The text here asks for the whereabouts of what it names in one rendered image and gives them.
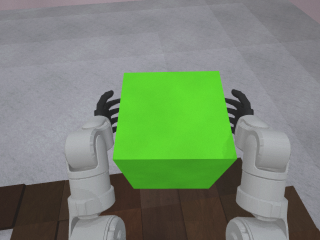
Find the robot left hand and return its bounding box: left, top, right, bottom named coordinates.
left=94, top=90, right=121, bottom=133

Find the carton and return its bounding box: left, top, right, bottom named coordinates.
left=112, top=71, right=237, bottom=189

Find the left robot forearm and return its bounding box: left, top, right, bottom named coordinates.
left=64, top=115, right=116, bottom=240

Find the right robot forearm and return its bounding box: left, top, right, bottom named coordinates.
left=234, top=115, right=292, bottom=240

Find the robot right hand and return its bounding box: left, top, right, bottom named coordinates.
left=225, top=89, right=254, bottom=135

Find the robot left upper arm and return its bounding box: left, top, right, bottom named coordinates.
left=70, top=215, right=126, bottom=240

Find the robot right upper arm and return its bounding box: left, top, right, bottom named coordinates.
left=225, top=217, right=287, bottom=240

